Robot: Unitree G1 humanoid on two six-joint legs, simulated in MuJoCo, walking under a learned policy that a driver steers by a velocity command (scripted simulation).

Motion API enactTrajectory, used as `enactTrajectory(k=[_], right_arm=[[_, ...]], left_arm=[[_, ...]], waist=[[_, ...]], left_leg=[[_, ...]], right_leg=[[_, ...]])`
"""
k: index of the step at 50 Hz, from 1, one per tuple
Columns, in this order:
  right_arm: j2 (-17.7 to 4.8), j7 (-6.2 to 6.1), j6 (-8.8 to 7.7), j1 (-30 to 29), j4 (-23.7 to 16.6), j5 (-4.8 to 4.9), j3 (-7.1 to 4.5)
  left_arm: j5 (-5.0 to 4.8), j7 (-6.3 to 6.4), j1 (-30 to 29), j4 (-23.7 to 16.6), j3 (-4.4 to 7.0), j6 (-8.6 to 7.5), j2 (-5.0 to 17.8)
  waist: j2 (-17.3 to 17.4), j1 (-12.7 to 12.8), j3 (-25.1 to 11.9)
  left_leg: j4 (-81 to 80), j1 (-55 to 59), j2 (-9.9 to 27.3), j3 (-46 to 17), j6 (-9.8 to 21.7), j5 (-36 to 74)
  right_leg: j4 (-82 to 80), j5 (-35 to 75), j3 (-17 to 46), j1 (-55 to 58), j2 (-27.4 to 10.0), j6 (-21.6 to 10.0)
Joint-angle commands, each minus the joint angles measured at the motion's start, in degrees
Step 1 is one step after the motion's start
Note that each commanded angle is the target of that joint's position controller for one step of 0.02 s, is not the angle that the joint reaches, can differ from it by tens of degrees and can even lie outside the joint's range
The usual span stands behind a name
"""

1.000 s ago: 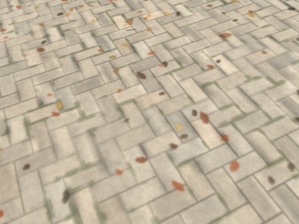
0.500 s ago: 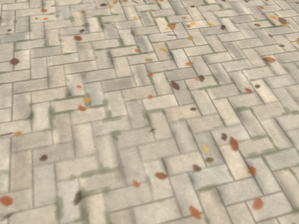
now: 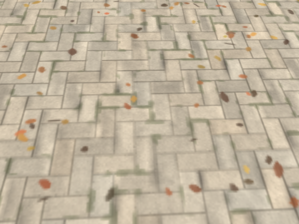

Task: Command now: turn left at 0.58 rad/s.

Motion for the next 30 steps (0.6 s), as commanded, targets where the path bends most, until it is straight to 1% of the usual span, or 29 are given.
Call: enactTrajectory(k=[1,4,5,6,7,8,9,10,11,12,13,14,16,19,22,23,24,25,26,27,28,29,30], right_arm=[[-10.2,0.02,-0.19,1.2,-2.8,-0.26,-2.58],[-10.6,0.42,0.21,-0.6,-3.0,-0.27,-2.78],[-10.5,0.44,0.34,-2.0,-3.1,-0.16,-2.71],[-10.0,0.35,0.51,-3.4,-3.3,0.16,-2.53],[-9.0,0.14,0.51,-3.7,-3.2,0.66,-2.12],[-5.5,0.13,0.31,-0.2,-3.1,0.74,-1.22],[-5.4,-0.33,0.19,2.3,-3.6,0.48,-1.21],[-9.8,-0.50,0.41,1.0,-2.9,-0.87,-2.22],[-9.8,-0.36,0.50,0.2,-2.5,-0.90,-2.26],[-8.8,-0.02,0.79,-0.1,-1.5,-0.72,-2.05],[-8.2,0.39,1.08,0.2,-0.8,-0.54,-1.83],[-7.8,0.76,1.29,0.3,-0.4,-0.43,-1.58],[-6.7,0.87,1.57,-1.6,0.1,-0.09,-0.89],[-5.2,0.49,1.96,-4.3,1.0,0.28,0.27],[-4.6,-0.14,2.06,-5.9,2.3,0.84,1.15],[-4.5,-0.44,1.94,-5.8,2.9,1.07,1.31],[-4.3,-0.73,1.73,-4.9,3.8,1.18,1.50],[-3.7,-1.01,1.37,-3.4,5.0,1.09,1.78],[-4.1,-1.35,0.82,-2.8,5.7,0.71,1.90],[-6.2,-1.70,0.15,-3.0,6.0,-0.02,1.68],[-9.6,-1.73,-0.27,-5.3,6.0,-0.41,1.28],[-6.2,-1.12,-0.60,-7.5,7.0,0.17,2.32],[-4.6,-0.86,-0.94,-8.4,7.1,0.15,2.79]], left_arm=[[-0.47,0.27,-1.1,-4.4,0.84,-1.30,5.6],[-1.03,0.45,0.9,-4.6,0.58,-1.91,6.1],[-1.15,0.56,2.9,-4.1,0.51,-2.09,6.1],[-1.01,0.77,5.3,-3.4,0.40,-2.33,5.7],[-0.49,1.16,6.6,-3.0,0.45,-2.67,6.0],[0.29,1.63,4.1,-4.0,0.85,-2.79,9.1],[0.26,1.44,0.3,-6.8,0.88,-2.43,12.3],[0.51,0.92,4.1,-4.8,1.42,-2.03,12.6],[-0.03,0.41,3.0,-4.6,0.55,-2.12,9.0],[-0.19,0.01,0.7,-4.8,0.06,-2.26,6.8],[0.15,-0.01,-0.3,-5.1,-0.14,-2.28,6.2],[0.30,0.11,0.5,-4.8,-0.36,-2.41,6.0],[0.25,-0.05,3.5,-3.3,-0.58,-2.72,5.7],[0.18,-0.16,6.8,-1.0,-0.69,-3.08,6.0],[0.61,-0.56,8.1,0.6,-0.40,-2.75,7.2],[0.74,-0.68,8.7,1.2,-0.32,-2.59,7.3],[0.68,-0.72,8.8,1.8,-0.33,-2.45,7.2],[0.41,-0.73,8.4,2.4,-0.43,-2.35,7.0],[0.28,-0.73,8.8,2.9,-0.62,-2.58,6.5],[0.00,-0.92,9.5,2.9,-1.02,-3.21,5.4],[-0.63,-1.29,11.0,2.7,-1.23,-3.63,4.3],[-0.80,-1.07,11.0,4.5,-1.67,-3.21,3.0],[-0.50,-0.86,9.4,5.2,-1.48,-2.83,3.9]], waist=[[6.2,0.7,-4.4],[7.1,1.7,-4.5],[7.3,2.7,-4.6],[6.8,4.2,-4.5],[5.2,4.8,-4.3],[-5.0,1.9,-5.0],[-10.1,0.6,-4.6],[-8.3,2.1,-4.7],[-5.1,0.9,-2.6],[-4.2,0.4,-0.5],[-6.0,0.0,-1.2],[-7.7,0.4,-1.4],[-7.0,1.6,-2.0],[-8.0,3.4,-2.5],[-9.9,4.2,-2.5],[-10.3,4.3,-2.4],[-9.9,3.7,-2.5],[-8.8,2.4,-2.6],[-7.2,1.9,-3.1],[-4.5,2.5,-5.4],[1.9,5.2,-5.2],[3.6,5.1,-4.4],[3.6,4.2,-2.1]], left_leg=[[-1.7,8.5,16.8,-18.8,6.4,17.4],[-0.7,6.5,15.6,-20.7,5.2,19.7],[-0.3,5.3,14.9,-20.3,4.1,18.8],[0.7,3.0,13.4,-19.3,2.3,15.9],[2.8,-0.8,11.0,-17.4,-0.3,8.4],[11.3,-5.6,5.6,-10.0,-3.6,-11.3],[20.8,-13.4,-2.6,0.8,-5.1,-25.2],[30.7,-11.7,-0.1,3.2,-5.6,-26.2],[34.8,-11.0,1.7,2.7,-5.8,-23.0],[36.9,-10.1,2.4,2.8,-6.4,-19.4],[38.5,-9.7,2.1,3.7,-7.0,-17.1],[39.1,-10.0,2.0,4.4,-7.5,-16.7],[35.8,-10.0,2.5,5.4,-8.4,-16.6],[25.1,-8.0,4.4,7.0,-8.9,-17.4],[13.9,-2.0,6.2,11.4,-7.9,-18.2],[10.2,-0.4,6.4,12.0,-7.4,-16.7],[5.2,1.8,6.6,12.4,-6.7,-13.5],[-2.5,5.7,7.0,12.8,-6.0,-7.1],[-8.2,10.9,8.9,10.5,-5.2,1.0],[-8.0,17.0,13.3,5.7,-4.2,5.0],[-3.6,16.7,18.3,0.7,-2.2,13.9],[-2.6,11.1,18.9,2.9,-0.8,13.7],[-3.0,10.0,16.8,4.3,-1.7,8.6]], right_leg=[[-3.2,-1.7,0.6,-2.1,1.1,-0.9],[-10.5,-2.1,0.6,4.9,2.2,-1.8],[-14.9,-0.8,0.1,8.7,2.2,-2.1],[-22.1,3.6,-0.7,13.8,2.0,-2.5],[-30.0,9.4,0.3,19.8,0.1,-3.1],[-35.7,8.2,11.7,24.0,-10.3,-5.7],[-36.6,15.7,25.1,24.2,-21.9,-10.7],[-34.5,20.9,26.0,18.0,-23.8,-16.6],[-34.2,21.4,21.8,15.4,-21.0,-16.3],[-33.9,20.3,15.6,13.3,-16.6,-14.4],[-33.4,20.7,11.8,14.0,-13.3,-12.7],[-32.8,25.3,10.0,15.1,-12.2,-12.6],[-31.6,29.9,8.3,18.0,-11.5,-12.6],[-31.0,28.7,8.7,22.0,-11.5,-12.6],[-30.4,28.2,9.1,21.1,-11.3,-12.6],[-29.9,29.7,9.6,21.1,-11.3,-12.5],[-29.0,31.4,9.7,20.9,-11.3,-12.0],[-27.8,32.8,9.2,19.8,-10.8,-10.7],[-27.0,32.9,9.1,17.3,-10.7,-8.7],[-26.5,29.2,8.3,13.8,-10.0,-6.5],[-26.7,20.9,4.4,11.6,-6.1,-5.0],[-30.0,12.8,2.7,16.2,-4.5,-5.0],[-30.1,13.7,3.4,16.3,-4.2,-5.0]])
Keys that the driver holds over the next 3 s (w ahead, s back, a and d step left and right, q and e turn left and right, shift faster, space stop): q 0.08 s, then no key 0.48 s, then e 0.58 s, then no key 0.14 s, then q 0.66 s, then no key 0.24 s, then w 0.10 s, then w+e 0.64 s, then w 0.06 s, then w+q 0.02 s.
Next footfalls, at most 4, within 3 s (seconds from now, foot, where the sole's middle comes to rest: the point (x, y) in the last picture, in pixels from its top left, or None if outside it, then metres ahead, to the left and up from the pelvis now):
0.16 right None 0.07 -0.13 -0.78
0.54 left None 0.00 0.07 -0.78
0.96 right None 0.04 -0.15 -0.78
1.54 left None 0.07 0.03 -0.78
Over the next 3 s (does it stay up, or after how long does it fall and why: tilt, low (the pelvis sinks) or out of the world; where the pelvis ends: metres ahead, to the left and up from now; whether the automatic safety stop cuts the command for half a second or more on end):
stays up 0.32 -0.15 0.00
